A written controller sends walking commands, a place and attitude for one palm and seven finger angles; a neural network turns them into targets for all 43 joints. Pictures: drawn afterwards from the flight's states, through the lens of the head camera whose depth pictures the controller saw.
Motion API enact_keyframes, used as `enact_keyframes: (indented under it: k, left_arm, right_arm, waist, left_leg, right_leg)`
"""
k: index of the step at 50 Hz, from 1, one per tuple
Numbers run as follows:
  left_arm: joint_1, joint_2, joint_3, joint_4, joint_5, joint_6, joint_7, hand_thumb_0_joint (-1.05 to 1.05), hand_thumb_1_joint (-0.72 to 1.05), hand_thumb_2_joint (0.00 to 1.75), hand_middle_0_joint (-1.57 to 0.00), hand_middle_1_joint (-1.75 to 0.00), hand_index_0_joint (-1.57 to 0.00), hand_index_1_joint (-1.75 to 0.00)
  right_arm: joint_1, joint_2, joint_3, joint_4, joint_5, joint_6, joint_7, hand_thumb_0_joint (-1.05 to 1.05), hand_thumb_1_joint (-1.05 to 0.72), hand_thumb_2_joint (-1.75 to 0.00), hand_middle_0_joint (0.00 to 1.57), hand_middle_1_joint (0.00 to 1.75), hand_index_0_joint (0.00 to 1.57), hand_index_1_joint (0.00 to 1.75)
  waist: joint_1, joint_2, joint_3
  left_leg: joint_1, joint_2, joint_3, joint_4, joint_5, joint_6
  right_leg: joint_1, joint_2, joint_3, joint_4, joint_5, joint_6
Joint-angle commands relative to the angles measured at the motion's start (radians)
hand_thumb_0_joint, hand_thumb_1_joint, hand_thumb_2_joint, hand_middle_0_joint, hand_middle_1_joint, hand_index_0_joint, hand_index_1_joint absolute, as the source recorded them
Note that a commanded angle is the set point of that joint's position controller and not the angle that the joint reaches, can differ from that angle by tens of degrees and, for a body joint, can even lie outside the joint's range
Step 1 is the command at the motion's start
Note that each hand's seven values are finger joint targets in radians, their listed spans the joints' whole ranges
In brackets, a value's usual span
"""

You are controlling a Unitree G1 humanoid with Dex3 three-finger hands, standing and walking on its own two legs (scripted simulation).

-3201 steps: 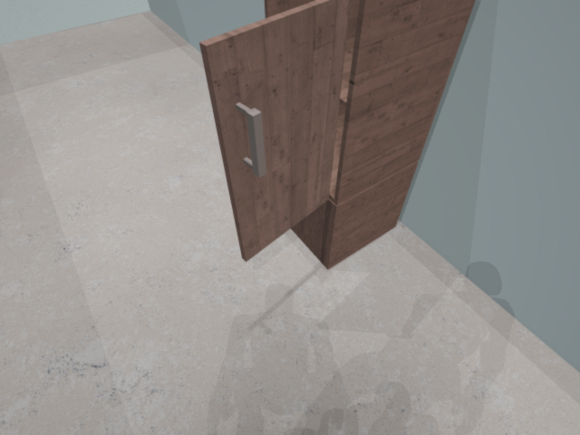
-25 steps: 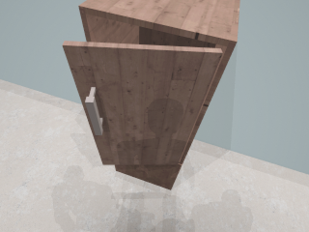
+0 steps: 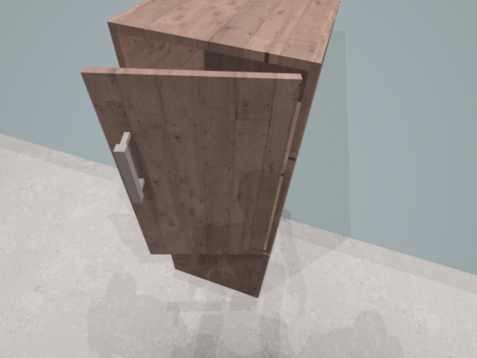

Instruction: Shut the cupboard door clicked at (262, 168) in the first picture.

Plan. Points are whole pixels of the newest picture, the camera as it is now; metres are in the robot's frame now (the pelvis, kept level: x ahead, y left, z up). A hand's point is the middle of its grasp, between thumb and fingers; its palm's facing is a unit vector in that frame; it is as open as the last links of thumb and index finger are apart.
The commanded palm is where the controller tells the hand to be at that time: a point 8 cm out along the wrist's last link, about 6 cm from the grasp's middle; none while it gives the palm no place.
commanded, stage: come to a stop and stand still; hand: left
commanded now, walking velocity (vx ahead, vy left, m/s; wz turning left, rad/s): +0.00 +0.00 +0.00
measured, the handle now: (132, 168) +0.43 +0.24 +0.06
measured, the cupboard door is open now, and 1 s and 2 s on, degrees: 20 20 20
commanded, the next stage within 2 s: look again from close up in 0.12 s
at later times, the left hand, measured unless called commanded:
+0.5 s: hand out of the picture +0.00 +0.21 -0.17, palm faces +0.01 -0.97 -0.24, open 7.4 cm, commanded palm none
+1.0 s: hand (128, 295) +0.22 +0.20 -0.02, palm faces +0.26 -0.96 -0.14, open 7.2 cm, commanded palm +0.12 +0.24 -0.06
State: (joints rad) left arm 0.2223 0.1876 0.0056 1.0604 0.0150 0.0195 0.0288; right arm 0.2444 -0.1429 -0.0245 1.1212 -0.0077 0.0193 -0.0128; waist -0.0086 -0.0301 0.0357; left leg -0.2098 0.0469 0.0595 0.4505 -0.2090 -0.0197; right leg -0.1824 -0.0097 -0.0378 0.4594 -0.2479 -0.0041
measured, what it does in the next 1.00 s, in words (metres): stands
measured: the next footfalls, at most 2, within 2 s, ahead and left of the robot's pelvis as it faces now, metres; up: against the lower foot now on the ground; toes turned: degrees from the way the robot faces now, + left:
none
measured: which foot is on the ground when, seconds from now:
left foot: down 0.00-1.00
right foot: down 0.00-1.00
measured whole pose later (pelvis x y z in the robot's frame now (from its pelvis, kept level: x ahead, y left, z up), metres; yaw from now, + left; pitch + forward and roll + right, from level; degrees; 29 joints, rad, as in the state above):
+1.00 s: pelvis +0.02 +0.00 -0.01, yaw +2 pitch +2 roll +1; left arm 0.39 0.17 0.07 0.16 -0.14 -0.14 0.08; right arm 0.30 -0.23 -0.03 0.85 0.03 -0.28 -0.05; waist -0.03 0.02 -0.05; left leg -0.33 0.02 0.03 0.61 -0.31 -0.01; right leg -0.29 -0.04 -0.07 0.63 -0.37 0.00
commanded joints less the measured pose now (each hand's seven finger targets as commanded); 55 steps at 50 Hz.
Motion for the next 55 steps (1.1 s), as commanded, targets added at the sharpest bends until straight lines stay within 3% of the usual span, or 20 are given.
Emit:
enact_keyframes:
  k: [1, 10, 11, 12, 13, 14, 18, 23, 40, 41, 42, 43, 44, 45, 46, 47, 49, 51, 53, 55]
  left_arm:
    - [0.068, 0.109, 0.022, -0.014, -0.001, -0.026, 0.002, 0.0, 0.9, 0.9, -0.2, -0.3, -0.2, -0.3]
    - [0.105, 0.075, 0.016, 0.019, -0.001, -0.033, 0.003, 0.0, 0.9, 0.9, -0.2, -0.3, -0.2, -0.3]
    - [0.156, 0.078, 0.0, 0.044, 0.01, -0.054, 0.046, 0.0, 0.9, 0.9, -0.2, -0.3, -0.2, -0.3]
    - [0.114, 0.136, 0.011, -0.007, 0.001, -0.061, 0.034, 0.0, 0.9, 0.9, -0.2, -0.3, -0.2, -0.3]
    - [0.085, 0.123, 0.011, -0.014, 0.002, -0.056, 0.022, 0.0, 0.9, 0.9, -0.2, -0.3, -0.2, -0.3]
    - [0.093, 0.11, 0.008, -0.013, 0.004, -0.057, 0.018, 0.0, 0.9, 0.9, -0.2, -0.3, -0.2, -0.3]
    - [0.119, 0.066, -0.006, -0.005, 0.001, -0.048, 0.01, 0.0, 0.9, 0.9, -0.2, -0.3, -0.2, -0.3]
    - [0.129, 0.061, -0.009, -0.004, 0.0, -0.045, 0.008, 0.0, 0.9, 0.9, -0.2, -0.3, -0.2, -0.3]
    - [0.105, 0.096, 0.001, 0.009, -0.003, -0.046, 0.009, 0.0, 0.9, 0.9, -0.2, -0.3, -0.2, -0.3]
    - [0.177, 0.105, 0.005, 0.032, 0.006, -0.056, 0.046, 0.0, 0.9, 0.9, -0.2, -0.3, -0.2, -0.3]
    - [-0.742, 0.719, 0.439, -1.614, -0.106, -0.35, 0.054, 0.0, 0.9, 0.9, -0.2, -0.3, -0.2, -0.3]
    - [0.02, 0.185, 0.044, -1.214, -0.123, -0.25, 0.052, 0.0, 0.9, 0.9, -0.22, -0.32, -0.22, -0.32]
    - [0.009, 0.188, 0.089, -1.246, -0.169, -0.207, 0.102, 0.0, 0.9, 0.9, -0.24, -0.34, -0.24, -0.34]
    - [0.272, -0.093, -0.052, -1.001, -0.166, -0.095, 0.088, 0.0, 0.9, 0.9, -0.25, -0.36, -0.25, -0.36]
    - [0.051, 0.017, 0.019, -1.168, -0.167, -0.13, 0.092, 0.0, 0.9, 0.9, -0.27, -0.38, -0.27, -0.38]
    - [0.105, 0.051, 0.083, -1.129, -0.156, -0.171, 0.075, 0.0, 0.9, 0.9, -0.29, -0.4, -0.29, -0.4]
    - [0.408, 0.015, 0.142, -0.912, -0.172, -0.267, 0.01, 0.0, 0.9, 0.9, -0.33, -0.44, -0.33, -0.44]
    - [0.541, -0.048, 0.155, -0.828, -0.225, -0.414, -0.11, 0.0, 0.9, 0.9, -0.36, -0.48, -0.36, -0.48]
    - [0.571, -0.004, 0.225, -0.847, -0.276, -0.572, -0.252, 0.0, 0.9, 0.9, -0.4, -0.52, -0.4, -0.52]
    - [0.539, 0.062, 0.283, -0.837, -0.3, -0.644, -0.363, 0.0, 0.9, 0.9, -0.44, -0.56, -0.44, -0.56]
  right_arm:
    - [0.027, -0.094, -0.007, -0.022, -0.005, -0.024, -0.009, 0.0, -0.9, -0.9, 0.2, 0.3, 0.2, 0.3]
    - [0.07, -0.091, -0.004, 0.002, -0.003, -0.037, -0.016, 0.0, -0.9, -0.9, 0.2, 0.3, 0.2, 0.3]
    - [-0.001, -0.127, 0.004, -0.069, 0.0, -0.051, -0.006, 0.0, -0.9, -0.9, 0.2, 0.3, 0.2, 0.3]
    - [0.055, -0.073, 0.007, -0.094, -0.003, -0.038, 0.0, 0.0, -0.9, -0.9, 0.2, 0.3, 0.2, 0.3]
    - [0.08, -0.084, 0.004, -0.086, -0.009, -0.042, -0.001, 0.0, -0.9, -0.9, 0.2, 0.3, 0.2, 0.3]
    - [0.105, -0.087, 0.011, -0.087, -0.015, -0.049, 0.0, 0.0, -0.9, -0.9, 0.2, 0.3, 0.2, 0.3]
    - [0.097, -0.117, 0.01, -0.123, -0.008, -0.045, -0.004, 0.0, -0.9, -0.9, 0.2, 0.3, 0.2, 0.3]
    - [0.1, -0.127, 0.014, -0.115, -0.006, -0.051, -0.004, 0.0, -0.9, -0.9, 0.2, 0.3, 0.2, 0.3]
    - [0.07, -0.123, 0.021, -0.056, -0.005, -0.059, -0.014, 0.0, -0.9, -0.9, 0.2, 0.3, 0.2, 0.3]
    - [-0.01, -0.16, 0.007, -0.121, 0.008, -0.054, -0.005, 0.0, -0.9, -0.9, 0.2, 0.3, 0.2, 0.3]
    - [0.078, -0.357, -0.038, -0.372, 0.009, -0.252, -0.1, 0.0, -0.9, -0.9, 0.2, 0.3, 0.2, 0.3]
    - [0.001, -0.216, 0.019, -0.389, 0.054, -0.326, -0.114, 0.0, -0.9, -0.9, 0.2, 0.3, 0.2, 0.3]
    - [-0.031, -0.217, 0.017, -0.353, 0.044, -0.358, -0.101, 0.0, -0.9, -0.9, 0.2, 0.3, 0.2, 0.3]
    - [-0.034, -0.171, 0.009, -0.323, 0.049, -0.365, -0.068, 0.0, -0.9, -0.9, 0.2, 0.3, 0.2, 0.3]
    - [-0.011, -0.218, -0.026, -0.378, 0.05, -0.373, -0.048, 0.0, -0.9, -0.9, 0.2, 0.3, 0.2, 0.3]
    - [-0.031, -0.213, -0.038, -0.423, 0.035, -0.381, -0.043, 0.0, -0.9, -0.9, 0.2, 0.3, 0.2, 0.3]
    - [-0.079, -0.2, -0.062, -0.48, 0.026, -0.38, -0.024, 0.0, -0.9, -0.9, 0.2, 0.3, 0.2, 0.3]
    - [-0.102, -0.187, -0.073, -0.52, 0.009, -0.365, 0.003, 0.0, -0.9, -0.9, 0.2, 0.3, 0.2, 0.3]
    - [-0.118, -0.191, -0.089, -0.561, 0.008, -0.351, 0.017, 0.0, -0.9, -0.9, 0.2, 0.3, 0.2, 0.3]
    - [-0.132, -0.198, -0.096, -0.612, 0.02, -0.341, 0.029, 0.0, -0.9, -0.9, 0.2, 0.3, 0.2, 0.3]
  waist:
    - [0.018, 0.047, 0.031]
    - [0.014, 0.035, 0.019]
    - [0.027, 0.144, 0.061]
    - [-0.017, 0.14, -0.009]
    - [-0.024, 0.188, 0.021]
    - [-0.016, 0.208, -0.014]
    - [-0.006, 0.034, 0.016]
    - [0.004, -0.011, 0.059]
    - [0.012, 0.046, -0.011]
    - [0.042, -0.135, 0.025]
    - [-0.117, 0.048, -0.392]
    - [-0.006, 0.388, -0.495]
    - [0.025, 0.364, -0.465]
    - [-0.012, 0.242, -0.293]
    - [-0.04, 0.207, -0.153]
    - [-0.037, 0.128, -0.095]
    - [0.033, -0.118, 0.009]
    - [0.072, -0.286, -0.026]
    - [0.099, -0.314, -0.124]
    - [0.106, -0.171, -0.185]
  left_leg:
    - [0.001, 0.044, -0.068, -0.106, -0.023, 0.019]
    - [0.023, 0.061, -0.075, -0.126, 0.036, 0.022]
    - [-0.042, 0.063, -0.04, 0.07, 0.12, 0.001]
    - [-0.024, 0.025, -0.06, 0.04, -0.059, 0.008]
    - [-0.034, 0.033, -0.073, -0.004, -0.078, 0.02]
    - [-0.05, 0.052, -0.093, -0.018, -0.024, 0.031]
    - [-0.083, 0.055, -0.125, -0.064, -0.108, 0.055]
    - [-0.079, 0.056, -0.127, -0.099, -0.067, 0.064]
    - [0.049, 0.052, -0.069, -0.066, 0.2, 0.051]
    - [-0.041, 0.083, -0.059, 0.129, 0.203, 0.025]
    - [0.298, 0.016, -0.046, 0.125, 0.367, 0.061]
    - [0.335, -0.014, -0.032, 0.072, 0.519, 0.054]
    - [0.303, 0.011, -0.038, 0.058, 0.601, 0.013]
    - [0.166, 0.01, -0.055, 0.042, 0.509, 0.02]
    - [0.049, -0.004, -0.078, 0.075, 0.339, 0.014]
    - [-0.033, -0.025, -0.076, 0.105, 0.262, 0.021]
    - [-0.214, -0.049, -0.07, 0.163, 0.14, 0.017]
    - [-0.351, -0.064, -0.056, 0.269, 0.075, 0.004]
    - [-0.451, -0.078, -0.041, 0.363, 0.036, -0.008]
    - [-0.495, -0.091, -0.021, 0.44, 0.022, -0.007]
  right_leg:
    - [-0.056, -0.106, 0.12, -0.184, -0.058, -0.004]
    - [-0.032, -0.101, 0.09, -0.172, 0.029, -0.004]
    - [-0.053, -0.142, 0.115, -0.117, 0.278, -0.02]
    - [-0.076, -0.158, 0.144, -0.123, -0.004, -0.053]
    - [-0.125, -0.126, 0.114, -0.09, -0.14, -0.06]
    - [-0.086, -0.093, 0.077, -0.056, -0.083, -0.056]
    - [-0.088, -0.068, 0.074, -0.037, -0.114, -0.041]
    - [-0.091, -0.071, 0.072, -0.027, -0.056, -0.03]
    - [-0.015, -0.099, 0.077, -0.037, 0.187, -0.023]
    - [-0.022, -0.143, 0.125, -0.077, 0.448, -0.003]
    - [-0.023, -0.036, 0.034, 0.118, 0.483, -0.011]
    - [-0.079, 0.016, -0.023, 0.198, 0.262, -0.013]
    - [-0.076, 0.02, -0.04, 0.117, 0.131, -0.023]
    - [-0.133, -0.001, -0.049, 0.107, 0.095, -0.003]
    - [-0.16, -0.009, -0.047, 0.088, 0.146, -0.002]
    - [-0.207, -0.005, -0.065, 0.087, 0.139, -0.005]
    - [-0.278, 0.009, -0.084, 0.135, 0.097, -0.005]
    - [-0.342, 0.005, -0.069, 0.245, 0.131, 0.004]
    - [-0.333, -0.013, -0.022, 0.344, 0.211, 0.012]
    - [-0.343, -0.037, 0.037, 0.405, 0.233, 0.002]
